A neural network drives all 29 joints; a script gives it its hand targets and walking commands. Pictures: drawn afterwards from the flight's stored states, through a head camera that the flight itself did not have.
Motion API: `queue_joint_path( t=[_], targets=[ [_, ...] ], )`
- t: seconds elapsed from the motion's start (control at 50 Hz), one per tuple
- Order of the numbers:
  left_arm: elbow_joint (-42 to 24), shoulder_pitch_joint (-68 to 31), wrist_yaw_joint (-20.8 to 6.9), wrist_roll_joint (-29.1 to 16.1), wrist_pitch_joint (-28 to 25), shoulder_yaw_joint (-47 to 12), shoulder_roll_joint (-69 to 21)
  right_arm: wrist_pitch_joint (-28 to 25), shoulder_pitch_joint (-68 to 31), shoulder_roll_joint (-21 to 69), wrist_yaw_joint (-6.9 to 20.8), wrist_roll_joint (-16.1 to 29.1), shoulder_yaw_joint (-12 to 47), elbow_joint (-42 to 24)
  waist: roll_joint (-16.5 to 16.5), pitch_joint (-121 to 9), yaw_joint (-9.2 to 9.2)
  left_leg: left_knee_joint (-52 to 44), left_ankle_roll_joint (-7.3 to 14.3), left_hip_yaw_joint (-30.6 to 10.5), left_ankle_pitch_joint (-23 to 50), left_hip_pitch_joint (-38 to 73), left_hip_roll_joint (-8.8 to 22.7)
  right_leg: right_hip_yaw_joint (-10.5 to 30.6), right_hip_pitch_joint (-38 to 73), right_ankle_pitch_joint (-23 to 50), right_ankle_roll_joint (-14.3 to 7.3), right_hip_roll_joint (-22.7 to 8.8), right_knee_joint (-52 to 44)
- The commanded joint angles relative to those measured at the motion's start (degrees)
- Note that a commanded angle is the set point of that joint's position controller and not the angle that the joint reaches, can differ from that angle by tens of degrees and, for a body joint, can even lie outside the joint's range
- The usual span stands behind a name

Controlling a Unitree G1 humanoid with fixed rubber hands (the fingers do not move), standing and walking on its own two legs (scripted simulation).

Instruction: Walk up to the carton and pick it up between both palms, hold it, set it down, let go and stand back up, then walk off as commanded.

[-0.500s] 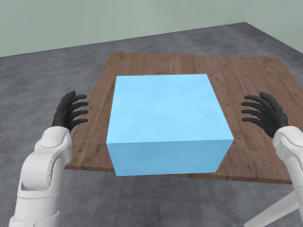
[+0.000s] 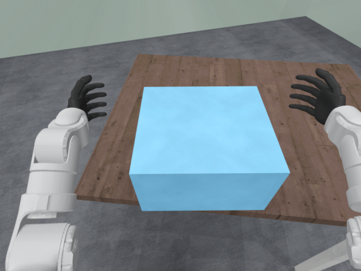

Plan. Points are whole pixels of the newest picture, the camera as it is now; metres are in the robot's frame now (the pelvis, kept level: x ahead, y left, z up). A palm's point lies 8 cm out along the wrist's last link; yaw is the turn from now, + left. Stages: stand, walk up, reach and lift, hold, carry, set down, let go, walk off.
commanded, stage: reach and lift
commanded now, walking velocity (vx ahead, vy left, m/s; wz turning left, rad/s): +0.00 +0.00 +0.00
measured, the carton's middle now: (201, 146) +0.40 +0.00 +0.06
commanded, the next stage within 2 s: none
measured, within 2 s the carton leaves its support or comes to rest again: neither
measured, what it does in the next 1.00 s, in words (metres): stands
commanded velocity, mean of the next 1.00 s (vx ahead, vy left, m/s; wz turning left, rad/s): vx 0.00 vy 0.00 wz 0.00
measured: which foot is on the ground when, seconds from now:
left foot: down 0.00-1.00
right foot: down 0.00-1.00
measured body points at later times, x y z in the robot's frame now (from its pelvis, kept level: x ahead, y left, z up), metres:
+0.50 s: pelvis +0.00 +0.00 +0.00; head +0.05 +0.00 +0.45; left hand +0.40 +0.26 +0.12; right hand +0.46 -0.23 +0.15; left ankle -0.02 +0.14 -0.75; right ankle +0.00 -0.13 -0.75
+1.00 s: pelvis +0.00 +0.00 +0.00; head +0.06 -0.01 +0.45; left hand +0.41 +0.24 +0.10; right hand +0.47 -0.21 +0.10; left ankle -0.02 +0.14 -0.75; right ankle +0.00 -0.13 -0.75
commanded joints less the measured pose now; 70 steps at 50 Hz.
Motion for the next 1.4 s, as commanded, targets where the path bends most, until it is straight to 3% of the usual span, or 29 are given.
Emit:
queue_joint_path(
  t=[0.0, 0.06, 0.2, 0.36, 0.5, 0.58, 0.62, 0.66, 0.84, 1.0, 1.22, 1.38],
  targets=[
    [-5.7, -30.6, -0.5, -5.0, -5.3, 2.7, 11.9, -4.9, -36.9, -17.7, 0.2, 5.1, 1.6, -2.6, -0.7, -32.2, 0.81, 4.2, -2.2, 1.2, 28.3, 4.8, -1.9, -2.8, 11.5, 25.6, -1.7, 5.7, -0.4],
    [-4.1, -30.8, -0.7, -5.2, -6.5, 1.3, 10.8, -5.5, -35.9, -17.4, 0.4, 4.1, 0.8, 0.3, 0.0, -31.3, -0.14, 4.5, -2.5, 0.8, 28.8, 5.7, -1.8, -3.3, 9.7, 24.4, -2.0, 5.8, -0.6],
    [5.0, -27.7, -2.1, -4.4, -11.0, -0.5, 8.1, -7.4, -33.6, -13.5, 1.1, 2.3, 3.7, 9.0, -0.5, -27.7, 0.95, 4.1, -2.0, 1.1, 25.8, 5.4, -1.6, -3.6, 6.5, 18.9, -2.1, 5.6, -1.6],
    [6.4, -24.5, -2.7, -4.3, -21.0, -2.1, 6.1, -14.0, -30.0, -8.6, 0.7, 0.9, 5.1, 5.4, -1.7, -33.0, 1.69, 6.4, -1.6, 1.4, 28.0, 3.2, -2.1, -3.3, 6.6, 23.7, -1.7, 5.5, 0.5],
    [18.3, -23.5, -3.9, -1.0, -27.2, -1.1, 4.4, -17.6, -29.5, -6.4, 0.1, -1.0, 7.5, 17.3, -1.8, -32.0, 2.85, 4.8, -1.4, 2.5, 24.9, 2.4, -1.5, -3.6, 5.1, 19.9, -1.6, 5.4, -0.3],
    [14.6, -24.4, -3.4, -0.3, -30.5, -1.6, 3.0, -21.0, -30.8, -5.5, -0.5, -1.2, 7.4, 15.0, -0.5, -34.0, 2.79, 6.5, -2.6, 2.1, 29.4, 4.2, -1.4, -3.9, 3.6, 21.0, -2.1, 6.2, 0.0],
    [11.6, -24.2, -3.1, -0.7, -32.0, -1.8, 2.5, -23.1, -31.5, -5.2, -1.1, -1.4, 6.8, 10.7, -0.7, -37.7, 2.65, 7.8, -3.0, 2.1, 33.8, 4.8, -1.6, -3.9, 3.8, 25.0, -2.0, 6.5, 0.5],
    [12.0, -24.3, -2.9, -0.4, -32.9, -1.6, 2.6, -24.5, -31.7, -5.3, -1.8, -1.7, 6.2, 9.9, -0.5, -40.0, 2.18, 8.9, -3.3, 1.9, 36.0, 5.0, -1.7, -3.8, 3.3, 26.6, -2.1, 6.6, 0.7],
    [16.4, -22.7, -3.7, 3.1, -31.0, -1.0, -0.1, -24.3, -30.9, -4.9, -3.4, -3.5, 7.1, 19.3, 0.4, -34.5, 1.85, 7.6, -3.5, 1.8, 35.7, 7.9, -1.1, -4.5, 1.9, 22.6, -2.4, 6.9, -1.3],
    [13.7, -23.0, -3.1, 4.2, -32.5, -0.6, -3.3, -25.5, -33.2, 0.1, -3.9, -3.3, 8.8, 13.9, -1.0, -36.8, 3.21, 7.5, -3.0, 1.8, 34.6, 5.7, -1.3, -3.9, 4.5, 25.3, -2.0, 6.5, -0.7],
    [17.4, -25.9, -1.4, 8.1, -33.8, 1.4, -6.2, -25.8, -35.6, 3.7, -5.5, -6.3, 7.6, 16.5, -1.8, -35.0, 3.65, 6.0, -2.4, 2.0, 29.4, 3.3, -1.2, -3.6, 5.1, 22.4, -1.6, 6.4, -1.3],
    [16.9, -27.2, -0.4, 8.1, -34.8, 0.7, -9.5, -26.3, -37.0, 5.4, -6.6, -7.3, 6.8, 16.9, -1.8, -35.6, 3.21, 6.1, -2.5, 1.9, 29.3, 4.2, -0.8, -3.9, 4.1, 20.7, -1.7, 6.4, -1.6]
  ],
)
